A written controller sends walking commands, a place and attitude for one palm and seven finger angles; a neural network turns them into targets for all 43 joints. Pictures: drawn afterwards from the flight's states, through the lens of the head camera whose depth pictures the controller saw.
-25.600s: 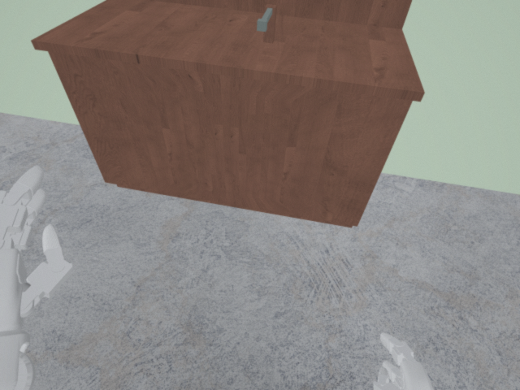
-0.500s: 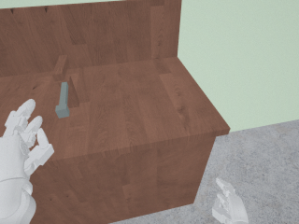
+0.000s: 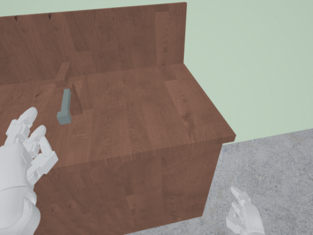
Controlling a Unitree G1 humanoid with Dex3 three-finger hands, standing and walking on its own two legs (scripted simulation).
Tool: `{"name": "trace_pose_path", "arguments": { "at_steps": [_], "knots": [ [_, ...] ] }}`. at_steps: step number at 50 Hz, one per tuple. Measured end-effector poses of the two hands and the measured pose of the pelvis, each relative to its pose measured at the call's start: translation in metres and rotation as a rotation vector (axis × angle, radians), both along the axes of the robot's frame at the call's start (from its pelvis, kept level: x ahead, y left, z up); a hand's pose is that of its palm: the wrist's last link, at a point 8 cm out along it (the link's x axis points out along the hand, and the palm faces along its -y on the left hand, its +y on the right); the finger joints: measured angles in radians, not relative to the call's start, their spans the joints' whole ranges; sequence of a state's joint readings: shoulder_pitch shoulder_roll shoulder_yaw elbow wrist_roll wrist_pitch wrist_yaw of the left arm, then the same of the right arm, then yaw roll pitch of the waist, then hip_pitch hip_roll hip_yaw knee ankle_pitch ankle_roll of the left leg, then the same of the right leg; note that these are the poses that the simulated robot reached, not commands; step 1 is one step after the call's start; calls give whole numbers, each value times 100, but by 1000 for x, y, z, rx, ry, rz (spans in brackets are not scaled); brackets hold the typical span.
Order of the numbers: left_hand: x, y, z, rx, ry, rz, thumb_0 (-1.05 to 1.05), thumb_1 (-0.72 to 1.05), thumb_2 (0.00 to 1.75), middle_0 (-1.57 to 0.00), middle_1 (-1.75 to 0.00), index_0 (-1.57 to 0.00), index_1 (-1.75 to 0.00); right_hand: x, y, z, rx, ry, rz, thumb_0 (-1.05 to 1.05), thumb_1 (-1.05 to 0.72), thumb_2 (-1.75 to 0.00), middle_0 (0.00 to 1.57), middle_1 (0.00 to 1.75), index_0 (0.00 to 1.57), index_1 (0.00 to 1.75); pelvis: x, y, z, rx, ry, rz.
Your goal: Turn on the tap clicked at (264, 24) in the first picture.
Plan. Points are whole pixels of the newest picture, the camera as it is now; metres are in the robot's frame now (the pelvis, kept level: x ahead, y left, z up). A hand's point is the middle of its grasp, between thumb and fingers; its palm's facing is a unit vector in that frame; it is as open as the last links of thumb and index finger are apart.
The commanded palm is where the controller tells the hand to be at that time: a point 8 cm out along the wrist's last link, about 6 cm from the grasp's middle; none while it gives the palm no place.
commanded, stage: turn the palm inward beside the body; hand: left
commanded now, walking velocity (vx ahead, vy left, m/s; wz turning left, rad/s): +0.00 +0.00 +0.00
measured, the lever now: (64, 117) +0.35 +0.32 +0.14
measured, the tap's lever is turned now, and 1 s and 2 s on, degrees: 5 5 5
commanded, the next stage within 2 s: reach beside the lever's end, fingers flat in 0.30 s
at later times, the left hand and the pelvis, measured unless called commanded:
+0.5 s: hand (58, 150) +0.20 +0.23 +0.20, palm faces +0.50 -0.86 -0.10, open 7.4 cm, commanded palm +0.15 +0.27 +0.20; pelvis +0.01 +0.00 +0.00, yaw +0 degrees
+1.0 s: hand (53, 144) +0.23 +0.26 +0.18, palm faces +0.54 -0.83 -0.09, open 7.5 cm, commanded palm +0.18 +0.30 +0.18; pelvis +0.00 +0.00 +0.00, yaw -1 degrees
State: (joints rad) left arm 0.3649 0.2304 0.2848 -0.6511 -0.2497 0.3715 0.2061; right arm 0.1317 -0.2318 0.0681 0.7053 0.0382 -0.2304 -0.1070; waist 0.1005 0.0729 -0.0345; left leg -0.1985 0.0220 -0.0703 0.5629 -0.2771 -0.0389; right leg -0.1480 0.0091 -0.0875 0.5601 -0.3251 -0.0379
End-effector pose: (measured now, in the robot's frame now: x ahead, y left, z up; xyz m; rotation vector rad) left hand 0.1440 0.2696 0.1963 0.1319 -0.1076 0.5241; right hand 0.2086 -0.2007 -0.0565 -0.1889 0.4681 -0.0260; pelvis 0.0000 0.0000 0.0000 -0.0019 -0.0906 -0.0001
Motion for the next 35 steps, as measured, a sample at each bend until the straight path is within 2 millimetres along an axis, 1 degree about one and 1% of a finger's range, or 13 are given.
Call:
{"name": "trace_pose_path", "arguments": {
  "at_steps": [9,17,25,32,35],
  "knots": [
    [8,-5,2,6,7,-11,1,89,90,-21,-30,-20,-30,11,-1,1,7,-6,9,1,-90,-90,20,30,21,30,9,-2,1,4,10,-1],
    [10,-4,2,2,4,-2,1,89,90,-21,-30,-20,-30,14,-2,1,10,-2,9,1,-90,-90,20,30,21,30,13,-3,0,8,12,-1],
    [11,-4,2,1,0,-8,1,89,90,-21,-30,-20,-30,11,-3,0,11,1,3,1,-90,-90,20,30,21,30,11,-2,1,7,10,-2],
    [17,6,-5,-15,20,22,1,89,90,-21,-30,-20,-30,4,-3,-2,8,20,-7,1,-90,-90,20,30,21,30,6,-3,1,6,7,-2],
    [20,7,-6,-18,18,26,1,89,90,-21,-30,-20,-30,1,-3,-3,5,21,-8,1,-90,-90,20,30,21,30,4,-2,1,6,6,-2]
  ]
}}
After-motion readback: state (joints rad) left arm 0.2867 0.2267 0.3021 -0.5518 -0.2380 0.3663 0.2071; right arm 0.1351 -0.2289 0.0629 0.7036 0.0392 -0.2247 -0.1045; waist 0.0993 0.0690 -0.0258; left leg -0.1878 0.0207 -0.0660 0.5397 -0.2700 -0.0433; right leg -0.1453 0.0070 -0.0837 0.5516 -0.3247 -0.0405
